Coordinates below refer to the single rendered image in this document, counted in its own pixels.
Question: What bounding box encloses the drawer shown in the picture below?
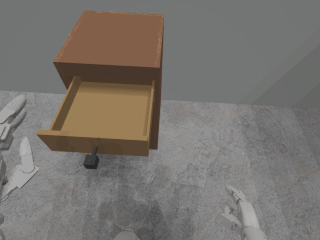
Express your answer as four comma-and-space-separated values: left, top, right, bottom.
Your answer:
36, 76, 155, 157

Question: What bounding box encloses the cabinet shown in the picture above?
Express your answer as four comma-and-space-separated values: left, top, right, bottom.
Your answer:
53, 10, 164, 150

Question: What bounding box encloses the right robot forearm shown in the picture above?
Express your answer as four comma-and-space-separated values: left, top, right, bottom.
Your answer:
241, 227, 267, 240

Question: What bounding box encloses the robot right hand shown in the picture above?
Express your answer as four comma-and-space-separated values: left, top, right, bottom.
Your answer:
221, 185, 260, 235

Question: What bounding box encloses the robot left hand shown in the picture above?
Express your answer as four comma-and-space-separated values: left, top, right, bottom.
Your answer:
0, 94, 39, 204

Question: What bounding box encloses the handle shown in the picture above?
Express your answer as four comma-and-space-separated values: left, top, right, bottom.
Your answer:
83, 145, 100, 170

